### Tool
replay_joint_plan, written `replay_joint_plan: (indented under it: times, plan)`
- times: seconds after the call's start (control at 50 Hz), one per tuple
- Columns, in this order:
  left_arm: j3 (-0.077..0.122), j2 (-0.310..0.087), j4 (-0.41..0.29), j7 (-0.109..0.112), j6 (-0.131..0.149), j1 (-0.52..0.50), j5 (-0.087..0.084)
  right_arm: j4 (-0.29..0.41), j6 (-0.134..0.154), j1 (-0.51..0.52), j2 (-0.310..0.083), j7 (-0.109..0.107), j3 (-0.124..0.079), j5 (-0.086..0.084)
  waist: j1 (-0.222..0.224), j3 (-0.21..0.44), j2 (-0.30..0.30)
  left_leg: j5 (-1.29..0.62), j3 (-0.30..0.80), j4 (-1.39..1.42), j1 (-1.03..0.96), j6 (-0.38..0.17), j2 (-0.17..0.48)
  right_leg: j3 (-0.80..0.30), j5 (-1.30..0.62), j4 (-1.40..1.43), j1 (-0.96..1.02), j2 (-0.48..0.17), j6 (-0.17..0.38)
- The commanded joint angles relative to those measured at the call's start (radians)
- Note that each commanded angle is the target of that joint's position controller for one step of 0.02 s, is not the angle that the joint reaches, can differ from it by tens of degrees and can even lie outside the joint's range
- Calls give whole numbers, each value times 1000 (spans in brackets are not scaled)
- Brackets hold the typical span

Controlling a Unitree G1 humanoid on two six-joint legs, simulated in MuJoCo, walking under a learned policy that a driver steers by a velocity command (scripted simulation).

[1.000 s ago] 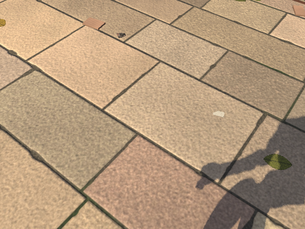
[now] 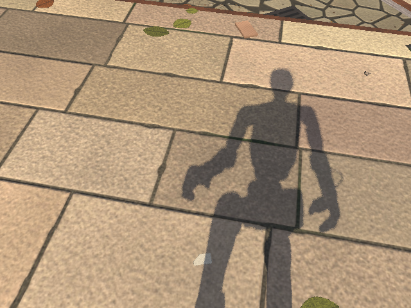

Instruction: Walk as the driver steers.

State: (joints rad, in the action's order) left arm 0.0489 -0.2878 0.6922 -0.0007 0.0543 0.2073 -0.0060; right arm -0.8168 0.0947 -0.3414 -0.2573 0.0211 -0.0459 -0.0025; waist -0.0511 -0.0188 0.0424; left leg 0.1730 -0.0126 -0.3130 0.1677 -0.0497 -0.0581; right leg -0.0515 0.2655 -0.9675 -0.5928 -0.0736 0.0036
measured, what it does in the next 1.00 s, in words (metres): walks ahead: right foot, then left foot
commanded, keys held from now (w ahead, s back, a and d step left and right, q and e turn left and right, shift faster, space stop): w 0.04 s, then no key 0.96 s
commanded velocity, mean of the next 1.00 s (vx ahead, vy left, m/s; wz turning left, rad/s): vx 0.14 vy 0.00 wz -0.03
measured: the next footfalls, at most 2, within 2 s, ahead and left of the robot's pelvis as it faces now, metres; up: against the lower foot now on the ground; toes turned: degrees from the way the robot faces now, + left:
right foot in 0.22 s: +0.29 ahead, -0.15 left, +0.00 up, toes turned +0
left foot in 0.54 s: +0.25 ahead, +0.10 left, +0.00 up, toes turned +0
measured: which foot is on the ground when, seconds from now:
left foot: down 0.00-0.24, up 0.26-0.52, down 0.54-1.00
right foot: up 0.00-0.20, down 0.22-1.00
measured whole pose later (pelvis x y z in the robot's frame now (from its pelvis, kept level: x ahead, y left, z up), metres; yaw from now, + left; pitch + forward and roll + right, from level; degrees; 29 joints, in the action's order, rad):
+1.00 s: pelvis +0.23 -0.03 -0.01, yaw +0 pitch -1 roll +0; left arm 0.03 -0.23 0.99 0.02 -0.01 0.15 0.00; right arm -0.98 0.01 -0.21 -0.23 -0.03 -0.02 0.01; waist 0.00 -0.04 -0.01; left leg 0.30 0.01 -0.51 0.18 0.02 0.02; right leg 0.00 0.24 -0.50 -0.24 0.01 0.01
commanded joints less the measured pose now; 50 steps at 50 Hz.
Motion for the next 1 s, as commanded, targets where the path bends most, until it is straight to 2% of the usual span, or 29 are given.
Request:
replay_joint_plan:
  times: [0.02, 0.04, 0.1, 0.14, 0.18, 0.2, 0.22, 0.24, 0.26, 0.28, 0.3, 0.32, 0.34, 0.38, 0.4, 0.44, 0.48, 0.52, 0.54, 0.56, 0.58, 0.6, 0.62, 0.64, 0.7, 0.78, 0.88, 1.0]
  plan:
    - [-2, -24, -80, -6, 19, -63, 3, 62, 10, 47, -176, -9, -40, -9, 9, 7, -120, -195, 187, 169, -31, -177, 253, 8, -145, 178, -39, -25, -14]
    - [-5, -21, -85, -9, 22, -94, 1, 55, 6, 36, -182, -10, -40, -12, -2, 2, -120, -197, 161, 169, -26, -166, 243, 17, -198, 240, -15, -16, -15]
    - [-2, -28, -101, -19, 31, -162, 1, 21, -11, -14, -188, -14, -37, -13, -24, -2, -127, -392, 110, 109, -42, -136, 234, 41, -306, 365, 68, 32, -15]
    - [4, -40, -110, -28, 35, -180, 2, 5, -23, -26, -189, -18, -36, -16, -16, 15, -140, -445, 111, 50, -84, -110, 247, 31, -310, 416, 105, 50, 6]
    - [17, -65, -94, -31, 37, -125, 10, 5, -31, 7, -198, -24, -37, -20, 34, 49, -142, -474, 112, -39, -100, -75, 244, 30, -320, 482, 207, 66, 37]
    - [30, -88, -64, -27, 37, -45, 19, 8, -33, 20, -192, -27, -35, -19, 75, 90, -129, -523, 98, -125, -82, -52, 213, 45, -366, 519, 331, 83, 58]
    - [45, -142, -47, -17, 38, 36, 28, 14, -28, 6, -162, -27, -23, -6, 105, 155, -74, -427, 61, -271, -17, -8, 155, 0, -629, 522, 494, 13, 93]
    - [49, -200, -49, -7, 29, 116, 56, 28, -18, -76, -88, -25, 5, 25, 94, 302, 111, 11, 21, -570, 231, 57, 67, -245, -1013, 430, 816, -226, 216]
    - [33, -146, -35, -9, 13, 134, 40, -9, -21, -188, -62, -20, 20, 10, 78, 443, 246, 513, 82, -783, 321, 94, 32, -429, -1055, 457, 892, -357, 344]
    - [23, -110, -33, -18, -1, 106, 17, -20, -33, -163, -153, -16, -4, -9, 88, 394, 145, 518, 129, -853, 352, 102, 70, -410, -842, 502, 792, -305, 325]
    - [17, -92, -36, -20, -5, 35, 8, -1, -47, -70, -165, -21, -10, -19, 80, 267, 85, 479, 101, -864, 406, 108, 98, -334, -687, 540, 685, -256, 284]
    - [9, -76, -35, -22, -4, -30, 12, 6, -64, -19, -151, -31, -11, -11, 61, 188, 32, 424, 91, -815, 402, 115, 125, -281, -595, 581, 560, -219, 257]
    - [4, -64, -36, -23, -3, -85, 18, 6, -84, -5, -145, -42, -14, 0, 33, 148, 31, 375, 95, -747, 339, 120, 149, -234, -523, 621, 441, -189, 235]
    - [11, -78, -25, -22, -4, -144, 38, -10, -108, -39, -105, -55, -8, 6, -7, 124, 84, 287, 61, -629, 187, 132, 137, -150, -456, 676, 277, -137, 224]
    - [10, -72, -17, -20, -3, -155, 40, -17, -111, -46, -91, -59, -5, 9, -11, 129, 94, 264, 52, -568, 139, 133, 131, -120, -443, 682, 251, -122, 225]
    - [10, -70, 5, -13, -5, -145, 37, -18, -114, -14, -83, -62, -2, 12, 5, 144, 88, 181, 47, -456, 85, 124, 128, -108, -343, 692, 252, -117, 225]
    - [8, -72, 27, -6, -14, -142, 29, -19, -117, 17, -89, -61, -4, 12, 13, 135, 79, 90, 41, -357, 32, 109, 121, -116, -152, 701, 237, -113, 212]
    - [0, -55, 46, -4, -22, -143, 21, -21, -116, 35, -85, -57, -4, 24, 2, 93, 58, 1, 25, -225, -45, 83, 107, -112, 98, 702, 184, -79, 162]
    - [-9, -33, 67, -5, -22, -113, 22, -12, -115, 52, -94, -57, -3, 35, 5, 61, 37, -38, 55, -164, -65, 64, 129, -110, 195, 698, 160, -53, 116]
    - [-12, -27, 81, -4, -23, -89, 27, 4, -112, 66, -127, -60, -6, 36, 22, 24, -3, -43, 112, -107, -52, 38, 184, -94, 243, 662, 151, -18, 72]
    - [-5, -36, 86, -3, -24, -37, 25, -8, -112, 98, -200, -63, -26, 19, 82, -13, -136, 114, 105, -117, 50, 7, 183, -31, 194, 648, 182, 45, 41]
    - [-3, -54, 94, 4, -28, -69, 29, -14, -105, 106, -148, -58, -20, 16, 51, -24, -142, 250, 99, -79, 150, 8, 157, -2, 123, 601, 277, 61, 21]
    - [1, -57, 95, 9, -31, -78, 23, -21, -96, 112, -110, -56, -8, 24, 55, -25, -146, 257, 97, -59, 182, 26, 151, 1, 76, 577, 320, 58, 25]
    - [0, -46, 106, 15, -35, -72, 21, -25, -87, 126, -99, -54, -5, 26, 61, -17, -150, 205, 90, -59, 181, 44, 145, -1, 39, 566, 344, 51, 34]
    - [1, -42, 138, 17, -38, -49, 23, -45, -68, 112, -94, -53, -2, 15, 55, 20, -117, 54, 75, -97, 112, 58, 136, 4, -80, 546, 361, 51, 46]
    - [2, -41, 176, 15, -38, -53, 13, -70, -69, 101, -99, -56, -1, 10, 45, 48, -75, -56, 63, -123, 69, 53, 127, 9, -209, 525, 393, 48, 45]
    - [4, -43, 224, 22, -49, -52, 9, -102, -77, 101, -94, -58, 1, 8, 45, 43, -46, -95, 51, -124, 57, 51, 116, 11, -262, 517, 420, 46, 42]
    - [5, -50, 274, 30, -58, -59, 6, -138, -82, 102, -83, -59, 3, 8, 48, 30, -41, -98, 39, -112, 50, 52, 105, 11, -270, 522, 435, 43, 40]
